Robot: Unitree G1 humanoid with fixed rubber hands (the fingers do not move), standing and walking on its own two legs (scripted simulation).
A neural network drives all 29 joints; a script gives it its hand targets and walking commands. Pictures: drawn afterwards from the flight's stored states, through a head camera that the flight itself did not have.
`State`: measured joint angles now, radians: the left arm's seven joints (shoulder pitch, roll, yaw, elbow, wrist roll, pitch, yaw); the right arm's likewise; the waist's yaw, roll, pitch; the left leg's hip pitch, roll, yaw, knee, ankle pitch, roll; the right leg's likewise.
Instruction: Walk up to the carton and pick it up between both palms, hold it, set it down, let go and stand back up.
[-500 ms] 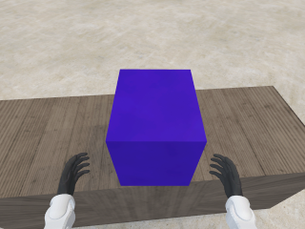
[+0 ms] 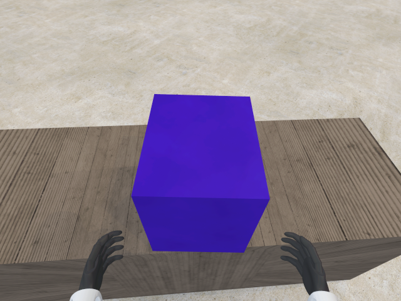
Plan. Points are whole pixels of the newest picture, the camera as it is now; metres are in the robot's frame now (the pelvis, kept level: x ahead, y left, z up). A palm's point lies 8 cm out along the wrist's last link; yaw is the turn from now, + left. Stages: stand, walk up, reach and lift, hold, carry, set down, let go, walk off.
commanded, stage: set down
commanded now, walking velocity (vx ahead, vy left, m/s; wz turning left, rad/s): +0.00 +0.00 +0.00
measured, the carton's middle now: (200, 175) +0.42 +0.04 -0.06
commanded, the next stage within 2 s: let go in 1.20 s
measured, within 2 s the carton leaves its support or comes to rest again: neither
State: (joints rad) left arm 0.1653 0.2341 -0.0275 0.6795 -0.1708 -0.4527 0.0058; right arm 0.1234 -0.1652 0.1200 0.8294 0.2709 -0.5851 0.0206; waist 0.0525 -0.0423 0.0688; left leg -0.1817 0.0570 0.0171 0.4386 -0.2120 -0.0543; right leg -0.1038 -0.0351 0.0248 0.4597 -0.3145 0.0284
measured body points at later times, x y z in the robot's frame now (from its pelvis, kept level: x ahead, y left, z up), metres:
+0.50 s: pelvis +0.02 +0.01 +0.00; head +0.03 +0.03 +0.45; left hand +0.18 +0.23 -0.08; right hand +0.19 -0.21 -0.07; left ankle +0.02 +0.15 -0.74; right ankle -0.04 -0.14 -0.74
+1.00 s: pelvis +0.02 +0.01 +0.01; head +0.02 +0.02 +0.46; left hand +0.19 +0.24 -0.08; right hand +0.18 -0.21 -0.08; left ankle +0.02 +0.15 -0.74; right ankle -0.04 -0.14 -0.74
